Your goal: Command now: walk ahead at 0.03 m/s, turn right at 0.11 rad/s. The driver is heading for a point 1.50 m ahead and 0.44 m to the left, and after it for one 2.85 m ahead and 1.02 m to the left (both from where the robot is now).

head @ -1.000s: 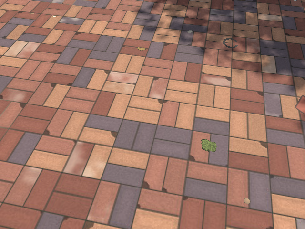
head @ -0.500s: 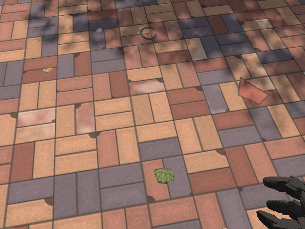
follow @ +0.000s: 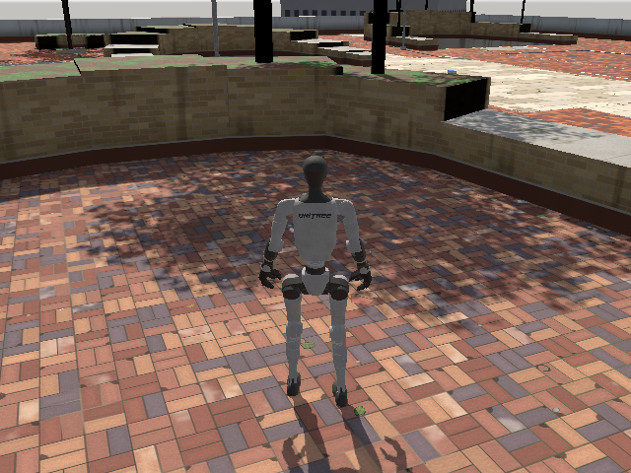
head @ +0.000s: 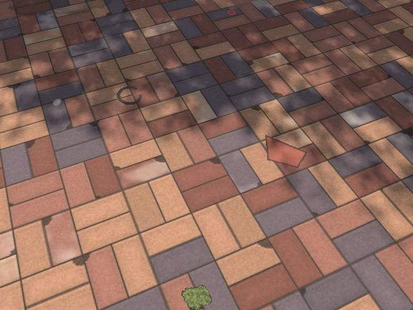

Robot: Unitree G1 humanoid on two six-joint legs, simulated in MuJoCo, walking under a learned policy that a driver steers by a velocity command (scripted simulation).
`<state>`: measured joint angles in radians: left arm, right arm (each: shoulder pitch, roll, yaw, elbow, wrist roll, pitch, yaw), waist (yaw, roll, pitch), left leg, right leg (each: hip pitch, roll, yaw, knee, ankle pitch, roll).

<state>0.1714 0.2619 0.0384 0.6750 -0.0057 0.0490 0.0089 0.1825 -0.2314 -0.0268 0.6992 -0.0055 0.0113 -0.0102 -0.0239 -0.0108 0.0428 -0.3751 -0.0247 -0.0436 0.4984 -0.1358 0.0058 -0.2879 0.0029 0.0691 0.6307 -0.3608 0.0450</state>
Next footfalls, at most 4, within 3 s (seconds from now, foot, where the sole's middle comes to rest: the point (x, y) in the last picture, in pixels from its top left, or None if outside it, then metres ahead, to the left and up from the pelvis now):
0.02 right None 0.03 -0.13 -0.77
2.28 left None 0.17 0.15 -0.77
2.76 right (230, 247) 0.68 -0.07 -0.77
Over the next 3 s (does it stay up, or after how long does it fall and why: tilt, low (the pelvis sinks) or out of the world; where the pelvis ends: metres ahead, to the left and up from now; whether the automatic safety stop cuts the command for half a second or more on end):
stays up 0.65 0.02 0.01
